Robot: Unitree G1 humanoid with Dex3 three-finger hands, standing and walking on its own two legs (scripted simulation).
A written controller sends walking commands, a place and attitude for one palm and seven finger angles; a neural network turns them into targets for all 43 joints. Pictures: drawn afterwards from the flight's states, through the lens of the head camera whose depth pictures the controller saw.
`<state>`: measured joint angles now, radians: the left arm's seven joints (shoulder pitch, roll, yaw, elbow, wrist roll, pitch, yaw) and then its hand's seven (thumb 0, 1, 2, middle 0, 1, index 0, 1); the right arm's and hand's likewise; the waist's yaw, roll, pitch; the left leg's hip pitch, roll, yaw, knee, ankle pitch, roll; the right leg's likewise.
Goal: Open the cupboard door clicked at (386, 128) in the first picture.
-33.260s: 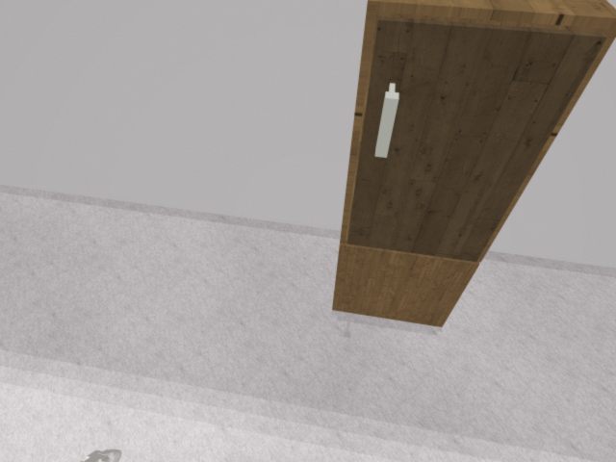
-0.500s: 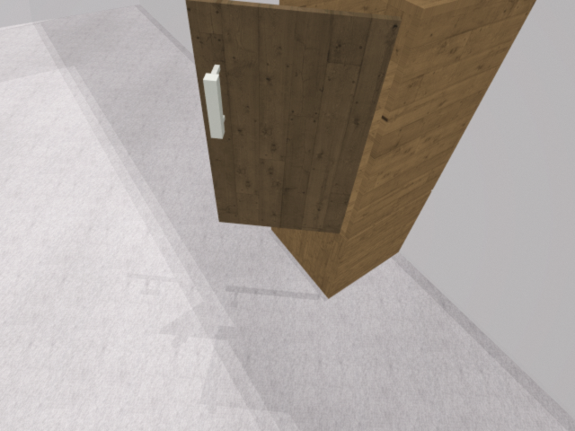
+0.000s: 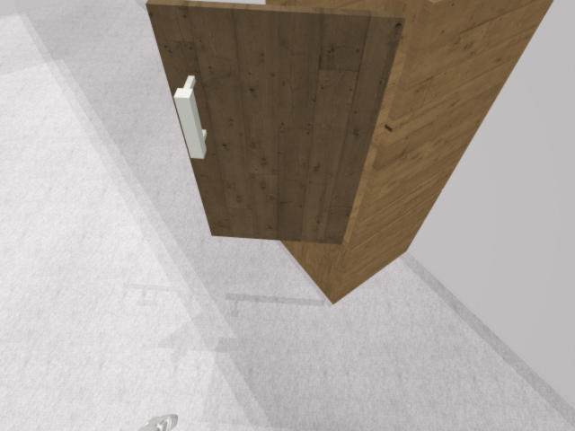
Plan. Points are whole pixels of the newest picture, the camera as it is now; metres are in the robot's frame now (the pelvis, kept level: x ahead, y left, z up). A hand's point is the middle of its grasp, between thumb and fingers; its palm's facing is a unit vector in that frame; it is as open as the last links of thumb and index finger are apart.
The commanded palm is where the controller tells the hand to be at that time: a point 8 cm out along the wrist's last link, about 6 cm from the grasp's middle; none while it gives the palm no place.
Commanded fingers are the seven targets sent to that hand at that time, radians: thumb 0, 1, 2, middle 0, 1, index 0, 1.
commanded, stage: come to a stop and stand still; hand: left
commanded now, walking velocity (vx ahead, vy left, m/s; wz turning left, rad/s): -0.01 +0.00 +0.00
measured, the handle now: (194, 118) +0.58 +0.19 +0.08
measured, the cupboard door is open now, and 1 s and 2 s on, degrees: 50 50 50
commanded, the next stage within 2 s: look again from close up in 1.18 s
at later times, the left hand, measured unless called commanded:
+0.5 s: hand out of the picture -0.02 +0.20 -0.17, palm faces +0.00 -0.97 -0.24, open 7.4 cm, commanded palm none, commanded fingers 0.00 0.90 0.90 -0.20 -0.30 -0.20 -0.30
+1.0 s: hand out of the picture -0.11 +0.19 -0.17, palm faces +0.02 -0.98 -0.18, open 7.4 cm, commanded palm none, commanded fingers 0.00 0.90 0.90 -0.20 -0.30 -0.20 -0.30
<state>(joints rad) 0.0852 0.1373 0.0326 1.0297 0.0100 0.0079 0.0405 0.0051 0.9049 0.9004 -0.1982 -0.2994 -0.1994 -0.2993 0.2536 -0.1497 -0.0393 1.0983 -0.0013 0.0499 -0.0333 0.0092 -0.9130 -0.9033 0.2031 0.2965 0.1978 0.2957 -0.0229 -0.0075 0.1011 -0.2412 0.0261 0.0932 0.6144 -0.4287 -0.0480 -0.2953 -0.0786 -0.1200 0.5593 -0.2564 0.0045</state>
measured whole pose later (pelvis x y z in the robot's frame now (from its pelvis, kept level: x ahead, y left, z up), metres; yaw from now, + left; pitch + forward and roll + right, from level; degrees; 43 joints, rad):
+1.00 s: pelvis -0.09 +0.02 +0.00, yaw +0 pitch -2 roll -1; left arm 0.38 0.16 0.00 1.04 0.02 0.01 0.03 0.01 0.90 0.90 -0.20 -0.30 -0.20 -0.30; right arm 0.37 -0.16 -0.01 1.05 -0.02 0.02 -0.01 0.01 -0.91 -0.90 0.20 0.30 0.20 0.30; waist -0.01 -0.01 0.00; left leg -0.32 0.02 0.10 0.51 -0.18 0.05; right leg -0.26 -0.02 -0.02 0.51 -0.23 0.01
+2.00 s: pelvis -0.06 +0.01 +0.01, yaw -1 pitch -1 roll +0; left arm 0.35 0.14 -0.01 1.08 0.02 -0.01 0.03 0.01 0.90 0.90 -0.20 -0.30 -0.20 -0.30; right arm 0.30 -0.15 0.00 1.10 -0.02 -0.01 -0.01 0.01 -0.92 -0.90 0.20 0.30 0.20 0.30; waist 0.00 -0.01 0.00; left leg -0.25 0.01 0.11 0.44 -0.18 0.04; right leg -0.20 -0.02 0.01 0.45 -0.24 0.01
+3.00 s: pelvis +0.01 +0.00 +0.00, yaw -1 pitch -1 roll +0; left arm 0.24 0.18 0.01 0.93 0.01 0.02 0.04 0.01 0.91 0.90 -0.20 -0.30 -0.20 -0.30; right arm 0.25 -0.18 -0.04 0.95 -0.03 0.02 -0.02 0.01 -0.91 -0.90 0.20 0.30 0.20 0.30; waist -0.02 -0.02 0.02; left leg -0.21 0.02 0.09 0.60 -0.37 0.02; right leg -0.32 -0.06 -0.10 0.60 -0.26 -0.02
